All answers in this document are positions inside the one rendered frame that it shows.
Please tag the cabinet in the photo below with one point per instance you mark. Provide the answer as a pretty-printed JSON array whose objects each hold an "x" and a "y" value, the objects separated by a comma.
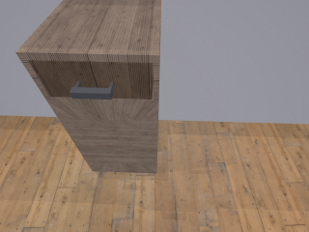
[{"x": 118, "y": 135}]

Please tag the handle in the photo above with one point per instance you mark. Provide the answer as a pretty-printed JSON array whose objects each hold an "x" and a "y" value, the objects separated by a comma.
[{"x": 91, "y": 93}]

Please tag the drawer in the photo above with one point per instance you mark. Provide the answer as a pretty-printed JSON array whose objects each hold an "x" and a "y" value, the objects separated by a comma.
[{"x": 132, "y": 80}]

